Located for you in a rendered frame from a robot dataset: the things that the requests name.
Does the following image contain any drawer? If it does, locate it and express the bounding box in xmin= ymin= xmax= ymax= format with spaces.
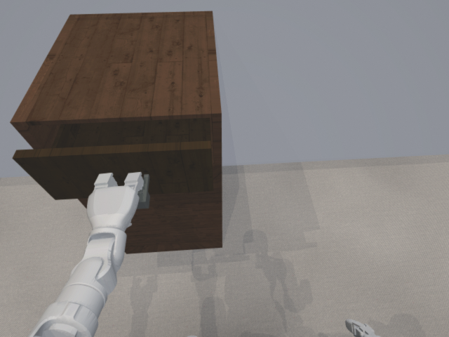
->
xmin=13 ymin=118 xmax=213 ymax=200

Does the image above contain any cabinet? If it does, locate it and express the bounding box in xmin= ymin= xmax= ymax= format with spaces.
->
xmin=10 ymin=11 xmax=222 ymax=254

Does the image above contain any handle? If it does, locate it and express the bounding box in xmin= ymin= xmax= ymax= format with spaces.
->
xmin=137 ymin=174 xmax=150 ymax=209

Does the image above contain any robot left forearm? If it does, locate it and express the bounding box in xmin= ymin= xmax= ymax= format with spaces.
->
xmin=28 ymin=227 xmax=127 ymax=337

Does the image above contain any right robot hand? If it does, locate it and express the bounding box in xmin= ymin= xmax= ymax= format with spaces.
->
xmin=345 ymin=319 xmax=381 ymax=337

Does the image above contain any left robot hand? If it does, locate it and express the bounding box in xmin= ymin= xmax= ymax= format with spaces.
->
xmin=87 ymin=172 xmax=144 ymax=232

